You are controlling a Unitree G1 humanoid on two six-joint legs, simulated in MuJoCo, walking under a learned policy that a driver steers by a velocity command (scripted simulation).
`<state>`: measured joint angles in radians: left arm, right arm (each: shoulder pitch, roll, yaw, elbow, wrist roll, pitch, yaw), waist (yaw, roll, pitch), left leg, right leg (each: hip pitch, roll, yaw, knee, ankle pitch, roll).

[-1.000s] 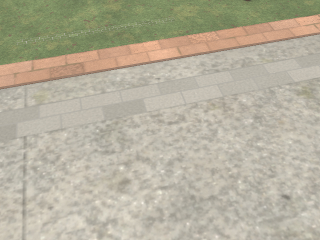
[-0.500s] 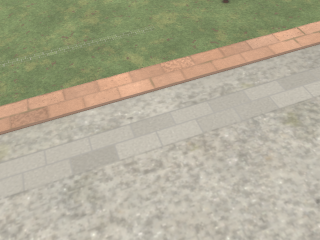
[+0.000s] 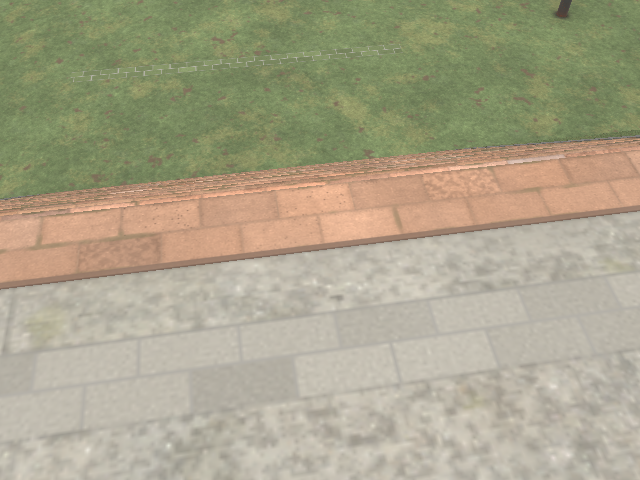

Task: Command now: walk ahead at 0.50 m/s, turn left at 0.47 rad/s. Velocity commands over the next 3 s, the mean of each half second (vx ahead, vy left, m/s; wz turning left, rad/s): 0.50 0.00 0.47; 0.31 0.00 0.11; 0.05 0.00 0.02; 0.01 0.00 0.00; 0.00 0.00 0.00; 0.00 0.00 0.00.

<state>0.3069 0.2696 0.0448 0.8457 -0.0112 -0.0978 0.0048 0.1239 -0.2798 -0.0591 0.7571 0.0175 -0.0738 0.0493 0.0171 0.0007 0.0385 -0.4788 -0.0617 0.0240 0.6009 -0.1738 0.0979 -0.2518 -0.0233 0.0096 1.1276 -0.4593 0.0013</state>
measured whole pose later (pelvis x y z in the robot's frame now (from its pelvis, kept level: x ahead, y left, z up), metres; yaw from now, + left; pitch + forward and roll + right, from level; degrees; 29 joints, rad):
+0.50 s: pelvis +0.29 -0.02 +0.01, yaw +15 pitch +2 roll -1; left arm 0.13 0.26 0.05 0.70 0.00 -0.13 -0.02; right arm 0.35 -0.28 -0.05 0.77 0.03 -0.04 -0.01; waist -0.03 0.03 -0.01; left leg -0.30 -0.09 -0.16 1.07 -0.46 0.05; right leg -0.40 0.05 0.00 0.51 -0.16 -0.03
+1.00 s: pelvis +0.47 +0.06 +0.01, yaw +16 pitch +2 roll +0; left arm 0.28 0.28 0.03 0.86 -0.01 -0.02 0.01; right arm 0.09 -0.22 -0.02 0.70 -0.02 -0.04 0.02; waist 0.04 -0.03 0.02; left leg -0.43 -0.02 0.01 0.50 -0.11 0.04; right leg -0.35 -0.02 0.04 0.97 -0.58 0.06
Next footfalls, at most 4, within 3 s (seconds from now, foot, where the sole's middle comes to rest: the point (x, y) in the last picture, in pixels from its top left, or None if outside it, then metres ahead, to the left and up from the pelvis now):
0.40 right None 0.42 -0.10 -0.76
0.86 left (244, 413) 0.57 0.19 -0.76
1.16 right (367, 412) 0.58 -0.06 -0.76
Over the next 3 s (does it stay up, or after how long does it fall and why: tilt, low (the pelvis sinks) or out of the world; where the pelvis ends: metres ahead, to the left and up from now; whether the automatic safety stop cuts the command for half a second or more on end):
stays up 0.55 0.05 0.02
